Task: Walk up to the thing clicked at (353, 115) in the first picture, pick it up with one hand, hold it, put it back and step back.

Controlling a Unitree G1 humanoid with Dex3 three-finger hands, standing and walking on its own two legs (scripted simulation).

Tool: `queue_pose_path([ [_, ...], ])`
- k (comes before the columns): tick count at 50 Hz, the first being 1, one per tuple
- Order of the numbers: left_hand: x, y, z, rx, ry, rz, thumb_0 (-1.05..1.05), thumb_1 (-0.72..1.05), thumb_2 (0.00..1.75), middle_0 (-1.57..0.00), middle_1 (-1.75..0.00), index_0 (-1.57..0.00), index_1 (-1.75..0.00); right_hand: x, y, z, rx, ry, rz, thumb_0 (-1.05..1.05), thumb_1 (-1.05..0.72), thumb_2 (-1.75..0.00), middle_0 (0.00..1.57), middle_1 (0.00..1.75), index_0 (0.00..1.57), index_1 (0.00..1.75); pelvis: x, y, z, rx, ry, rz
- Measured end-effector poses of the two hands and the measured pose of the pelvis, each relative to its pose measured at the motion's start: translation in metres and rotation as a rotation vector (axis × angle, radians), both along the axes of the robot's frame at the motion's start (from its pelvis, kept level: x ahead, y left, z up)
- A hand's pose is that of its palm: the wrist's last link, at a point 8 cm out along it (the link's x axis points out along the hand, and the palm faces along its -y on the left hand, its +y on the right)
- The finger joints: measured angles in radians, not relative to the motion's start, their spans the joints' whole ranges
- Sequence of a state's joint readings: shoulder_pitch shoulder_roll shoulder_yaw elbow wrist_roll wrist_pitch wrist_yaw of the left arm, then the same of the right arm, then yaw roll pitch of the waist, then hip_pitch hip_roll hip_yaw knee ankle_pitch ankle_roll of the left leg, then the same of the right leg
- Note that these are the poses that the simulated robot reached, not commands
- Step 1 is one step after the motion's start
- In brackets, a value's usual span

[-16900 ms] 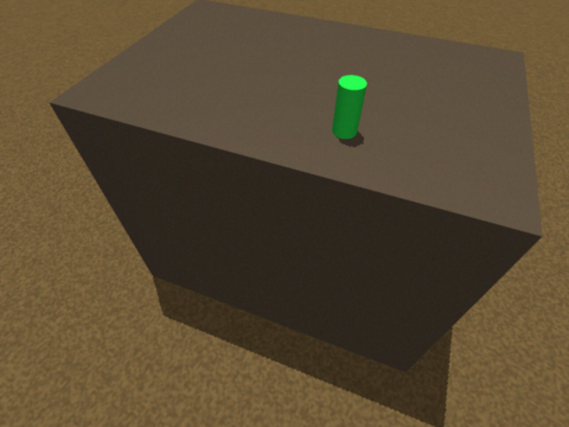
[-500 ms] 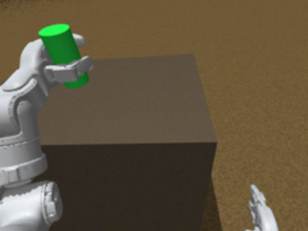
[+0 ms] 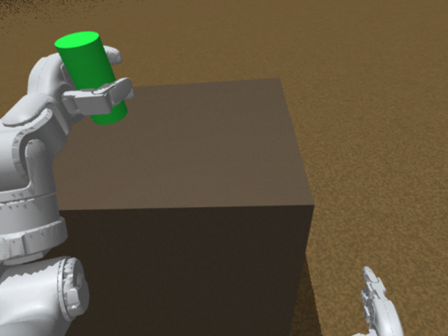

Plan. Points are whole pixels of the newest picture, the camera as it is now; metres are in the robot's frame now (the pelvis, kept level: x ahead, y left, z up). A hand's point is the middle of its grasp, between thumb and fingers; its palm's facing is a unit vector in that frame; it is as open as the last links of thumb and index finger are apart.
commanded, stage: hold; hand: left
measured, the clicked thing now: (95, 81) +0.35 +0.17 +0.34
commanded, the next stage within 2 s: crouch in 1.46 s
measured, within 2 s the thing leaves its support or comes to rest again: neither
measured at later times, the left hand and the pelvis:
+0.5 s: hand (109, 85) +0.35 +0.15 +0.33, palm faces +0.06 -1.00 -0.01, open 7.0 cm; pelvis +0.00 +0.00 +0.00, yaw +0 degrees
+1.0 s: hand (107, 85) +0.35 +0.16 +0.33, palm faces +0.05 -1.00 -0.01, open 7.0 cm; pelvis +0.00 +0.00 +0.00, yaw +0 degrees
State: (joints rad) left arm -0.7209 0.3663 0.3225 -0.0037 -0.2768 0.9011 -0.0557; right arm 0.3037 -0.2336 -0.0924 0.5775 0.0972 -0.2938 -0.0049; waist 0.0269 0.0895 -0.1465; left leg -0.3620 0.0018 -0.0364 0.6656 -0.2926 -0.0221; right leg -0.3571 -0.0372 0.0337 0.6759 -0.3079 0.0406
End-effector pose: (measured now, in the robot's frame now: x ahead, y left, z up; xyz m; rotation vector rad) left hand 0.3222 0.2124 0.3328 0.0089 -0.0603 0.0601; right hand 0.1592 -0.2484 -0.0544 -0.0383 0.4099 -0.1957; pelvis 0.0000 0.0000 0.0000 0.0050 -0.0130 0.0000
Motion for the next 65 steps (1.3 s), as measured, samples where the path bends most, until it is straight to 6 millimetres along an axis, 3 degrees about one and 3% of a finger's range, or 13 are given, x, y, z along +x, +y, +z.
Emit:
queue_pose_path([
  [7, 0.0, -0.004, -0.006, 0.003, 0.002, -0.006, -0.01, -0.04, 1.11, -0.87, -1.07, -0.91, -1.07, -0.002, 0.002, 0.0, 0.003, -0.002, 0.0, -0.02, 0.54, -0.05, 0.05, 0.05, 0.05, 0.05, 0.0, 0.0, 0.0, -0.001, 0.0, -0.003],
  [18, 0.002, -0.004, 0.009, 0.001, -0.018, 0.009, -0.01, -0.05, 1.11, -0.87, -1.07, -0.91, -1.07, -0.001, -0.001, -0.001, 0.004, 0.0, -0.005, -0.02, 0.54, -0.05, 0.05, 0.05, 0.05, 0.05, 0.0, -0.002, 0.0, 0.0, 0.001, -0.001],
  [32, 0.003, -0.008, -0.004, 0.001, 0.002, -0.001, -0.01, -0.05, 1.11, -0.87, -1.07, -0.91, -1.08, -0.002, 0.001, -0.001, 0.007, 0.001, 0.002, -0.02, 0.54, -0.05, 0.05, 0.05, 0.05, 0.05, 0.0, -0.002, 0.0, 0.001, 0.003, -0.003],
  [43, 0.003, -0.002, 0.009, 0.004, -0.015, 0.011, -0.01, -0.05, 1.12, -0.88, -1.07, -0.91, -1.08, 0.0, 0.0, 0.0, -0.002, 0.001, 0.001, -0.02, 0.54, -0.05, 0.05, 0.05, 0.05, 0.05, 0.0, -0.002, 0.001, 0.001, -0.001, -0.001],
  [55, 0.001, -0.007, -0.003, 0.003, 0.005, -0.014, -0.01, -0.05, 1.11, -0.87, -1.07, -0.91, -1.08, -0.002, 0.009, -0.001, 0.014, 0.001, 0.018, -0.02, 0.54, -0.05, 0.05, 0.05, 0.05, 0.05, -0.001, -0.001, 0.001, 0.0, -0.002, -0.003],
  [65, 0.003, -0.005, 0.012, -0.001, -0.021, 0.007, -0.01, -0.05, 1.12, -0.88, -1.07, -0.91, -1.08, -0.002, 0.003, -0.001, 0.003, 0.002, -0.003, -0.02, 0.54, -0.05, 0.05, 0.05, 0.05, 0.05, -0.001, -0.001, 0.001, -0.001, -0.003, -0.003],
])
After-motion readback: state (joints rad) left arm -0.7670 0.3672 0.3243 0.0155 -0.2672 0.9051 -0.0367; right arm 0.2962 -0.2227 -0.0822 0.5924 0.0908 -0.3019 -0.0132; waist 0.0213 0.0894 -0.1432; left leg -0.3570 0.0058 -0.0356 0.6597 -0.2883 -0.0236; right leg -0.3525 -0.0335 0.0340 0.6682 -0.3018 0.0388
